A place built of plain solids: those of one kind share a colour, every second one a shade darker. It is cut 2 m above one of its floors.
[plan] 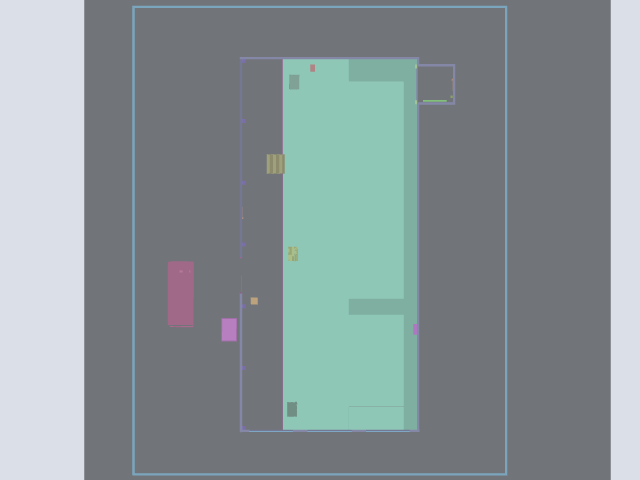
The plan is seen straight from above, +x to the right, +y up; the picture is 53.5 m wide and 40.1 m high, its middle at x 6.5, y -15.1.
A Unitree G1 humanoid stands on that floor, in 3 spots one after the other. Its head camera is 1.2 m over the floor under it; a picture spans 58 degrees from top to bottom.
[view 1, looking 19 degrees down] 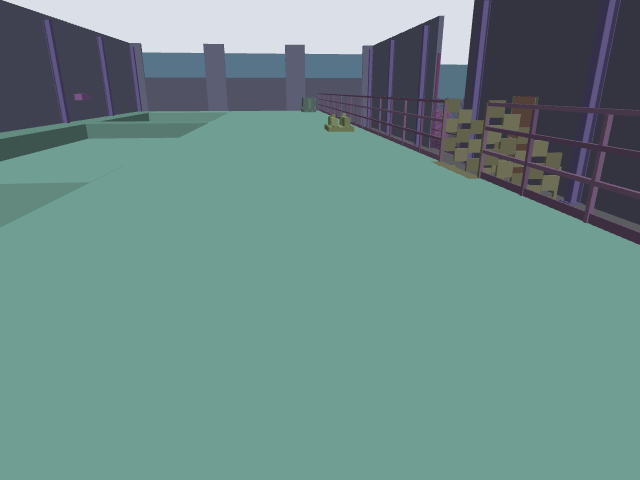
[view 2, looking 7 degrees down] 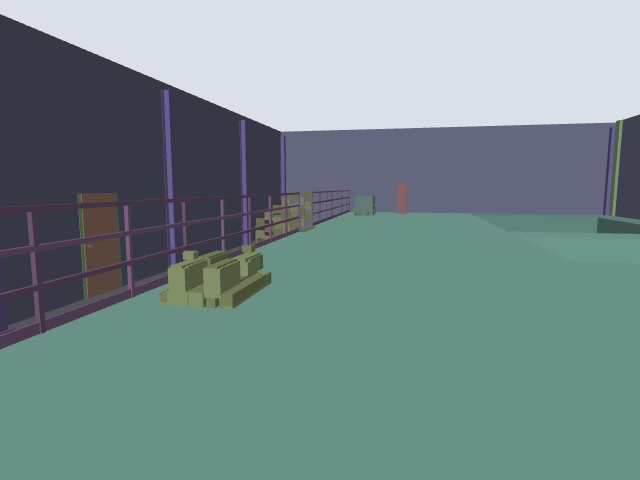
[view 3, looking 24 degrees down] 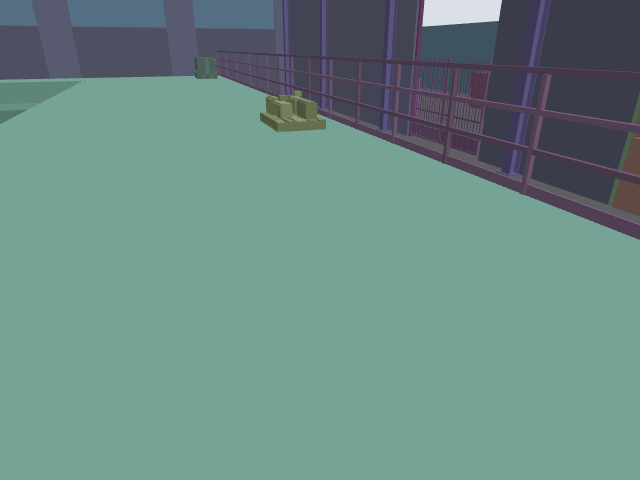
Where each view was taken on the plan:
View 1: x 6.35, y -2.00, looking -96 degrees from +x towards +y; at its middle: raised_floor_bank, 3.69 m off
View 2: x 6.35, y -20.75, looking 102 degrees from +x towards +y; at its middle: raised_floor_bank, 9.85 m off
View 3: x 6.35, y -9.05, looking -110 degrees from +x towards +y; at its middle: raised_floor_bank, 2.95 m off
